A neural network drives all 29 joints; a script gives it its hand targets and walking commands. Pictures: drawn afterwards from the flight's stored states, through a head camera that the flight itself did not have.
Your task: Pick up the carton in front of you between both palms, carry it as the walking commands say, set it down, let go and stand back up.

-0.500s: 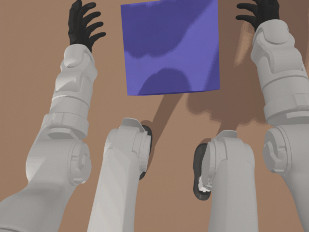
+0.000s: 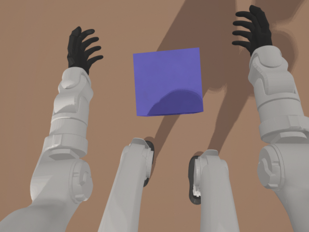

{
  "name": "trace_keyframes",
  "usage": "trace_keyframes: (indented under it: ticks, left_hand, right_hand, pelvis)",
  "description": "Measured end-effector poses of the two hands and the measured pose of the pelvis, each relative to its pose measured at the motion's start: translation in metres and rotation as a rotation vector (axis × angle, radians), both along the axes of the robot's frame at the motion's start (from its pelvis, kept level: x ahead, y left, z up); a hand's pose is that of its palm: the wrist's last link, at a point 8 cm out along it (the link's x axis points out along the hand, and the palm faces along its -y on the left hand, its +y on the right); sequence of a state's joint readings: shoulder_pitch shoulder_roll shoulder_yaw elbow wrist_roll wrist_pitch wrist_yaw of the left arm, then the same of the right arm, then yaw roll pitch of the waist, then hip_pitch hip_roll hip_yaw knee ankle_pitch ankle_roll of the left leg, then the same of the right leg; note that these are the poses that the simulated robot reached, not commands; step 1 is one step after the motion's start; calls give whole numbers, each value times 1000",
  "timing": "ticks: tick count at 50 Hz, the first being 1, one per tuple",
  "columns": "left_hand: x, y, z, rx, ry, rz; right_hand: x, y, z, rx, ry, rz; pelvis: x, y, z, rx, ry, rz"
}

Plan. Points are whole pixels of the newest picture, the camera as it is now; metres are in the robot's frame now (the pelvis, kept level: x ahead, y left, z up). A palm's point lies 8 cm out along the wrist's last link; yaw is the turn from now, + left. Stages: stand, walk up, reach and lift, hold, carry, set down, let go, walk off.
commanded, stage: set down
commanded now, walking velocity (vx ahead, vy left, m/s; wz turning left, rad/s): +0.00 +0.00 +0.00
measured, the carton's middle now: (168, 88) +0.48 +0.05 -0.41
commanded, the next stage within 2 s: let go in 0.28 s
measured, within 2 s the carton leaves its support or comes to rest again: neither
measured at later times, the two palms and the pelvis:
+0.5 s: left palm (41, 62) +0.43 +0.24 +0.02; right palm (307, 41) +0.49 -0.16 +0.02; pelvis +0.03 +0.01 +0.13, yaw -1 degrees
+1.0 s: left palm out of the picture +0.29 +0.25 +0.16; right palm out of the picture +0.34 -0.20 +0.14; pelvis +0.11 +0.01 +0.23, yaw +0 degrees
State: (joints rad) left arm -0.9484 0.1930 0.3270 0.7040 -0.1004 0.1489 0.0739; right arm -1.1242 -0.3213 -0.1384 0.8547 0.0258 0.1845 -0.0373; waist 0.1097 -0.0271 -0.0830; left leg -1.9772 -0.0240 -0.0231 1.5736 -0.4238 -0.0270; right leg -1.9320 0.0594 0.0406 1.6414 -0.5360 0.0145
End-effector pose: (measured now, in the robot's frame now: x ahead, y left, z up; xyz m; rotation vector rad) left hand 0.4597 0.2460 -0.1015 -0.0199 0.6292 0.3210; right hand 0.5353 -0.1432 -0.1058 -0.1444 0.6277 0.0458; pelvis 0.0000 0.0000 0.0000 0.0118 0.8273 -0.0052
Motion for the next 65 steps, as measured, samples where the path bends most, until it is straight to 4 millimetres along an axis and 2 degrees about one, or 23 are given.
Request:
trace_keyframes:
  ticks: [12,20,24,32,39,53,58,65]
  left_hand:
    - [-4,1,74,-6,-6,-7]
    - [-9,0,108,13,19,-55]
    - [-24,-2,121,38,60,-129]
    - [-73,8,164,73,153,-247]
    - [-107,17,207,75,167,-264]
    - [-183,-4,269,70,182,-248]
    - [-193,-11,277,69,184,-261]
    - [-187,-23,279,68,175,-289]
  right_hand:
    - [-1,-2,76,3,8,9]
    - [-10,-6,112,-18,24,-8]
    - [-34,-12,125,-54,44,-45]
    - [-103,-25,162,-85,96,-109]
    - [-135,-34,200,-79,97,-96]
    - [-214,-69,256,-75,124,-92]
    - [-238,-85,273,-77,128,-99]
    - [-261,-100,284,-78,146,-109]
  pelvis:
    - [12,0,67,-5,-17,1]
    - [21,4,105,-12,-42,-1]
    - [30,7,125,-18,-71,-2]
    - [54,15,168,-27,-209,-3]
    - [77,20,196,-23,-347,2]
    - [110,9,237,-5,-639,7]
    - [114,-1,243,2,-737,8]
    - [113,-10,245,2,-841,6]
